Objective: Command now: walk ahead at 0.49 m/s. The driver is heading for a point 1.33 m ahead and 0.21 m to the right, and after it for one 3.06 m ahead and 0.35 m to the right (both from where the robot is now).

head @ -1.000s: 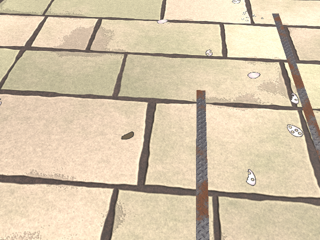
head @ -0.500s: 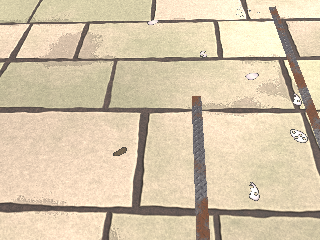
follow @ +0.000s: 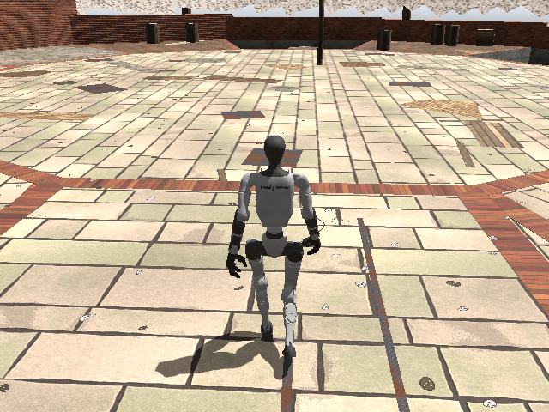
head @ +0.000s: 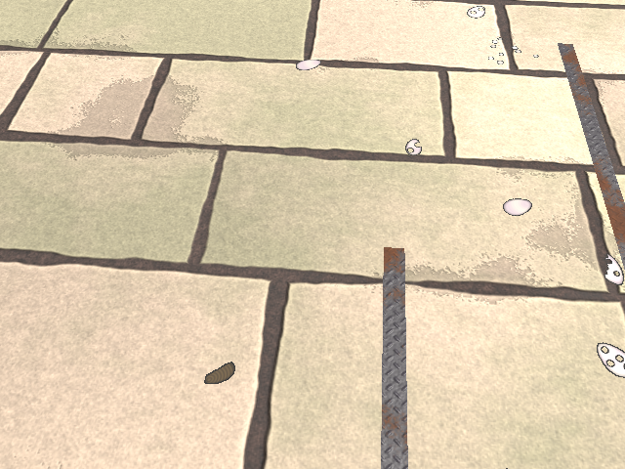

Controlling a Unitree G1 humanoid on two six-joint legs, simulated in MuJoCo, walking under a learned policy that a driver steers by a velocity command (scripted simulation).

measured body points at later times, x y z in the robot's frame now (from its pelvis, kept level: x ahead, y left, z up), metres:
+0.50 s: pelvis +0.28 -0.04 +0.00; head +0.32 -0.04 +0.45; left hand +0.49 +0.17 -0.10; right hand +0.17 -0.26 -0.14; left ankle +0.10 +0.04 -0.71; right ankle +0.40 -0.11 -0.72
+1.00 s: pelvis +0.55 -0.03 +0.02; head +0.58 -0.03 +0.46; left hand +0.44 +0.19 -0.13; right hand +0.75 -0.24 -0.10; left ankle +0.70 +0.07 -0.70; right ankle +0.40 -0.12 -0.72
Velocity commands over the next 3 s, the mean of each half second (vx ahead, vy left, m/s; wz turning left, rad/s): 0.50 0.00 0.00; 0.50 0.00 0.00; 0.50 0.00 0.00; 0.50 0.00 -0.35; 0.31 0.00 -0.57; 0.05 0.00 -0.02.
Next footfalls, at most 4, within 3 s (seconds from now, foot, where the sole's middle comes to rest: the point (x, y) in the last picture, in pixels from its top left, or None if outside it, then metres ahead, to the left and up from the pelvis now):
0.50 right None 0.44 -0.12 -0.75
1.04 left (309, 341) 0.74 0.06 -0.75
1.62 right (375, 239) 1.04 -0.10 -0.75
2.18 left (330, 152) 1.37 0.02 -0.75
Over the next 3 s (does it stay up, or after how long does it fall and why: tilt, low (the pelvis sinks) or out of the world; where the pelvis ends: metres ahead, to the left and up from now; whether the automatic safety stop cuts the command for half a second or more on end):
stays up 1.28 -0.08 0.02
